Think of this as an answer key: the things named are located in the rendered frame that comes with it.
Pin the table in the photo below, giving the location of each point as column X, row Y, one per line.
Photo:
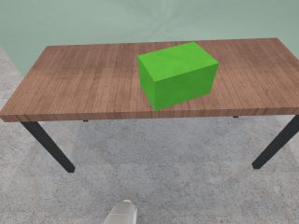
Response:
column 255, row 77

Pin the robot left thigh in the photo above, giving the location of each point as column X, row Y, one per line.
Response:
column 122, row 213

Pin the carton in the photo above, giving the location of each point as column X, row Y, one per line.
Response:
column 175, row 75

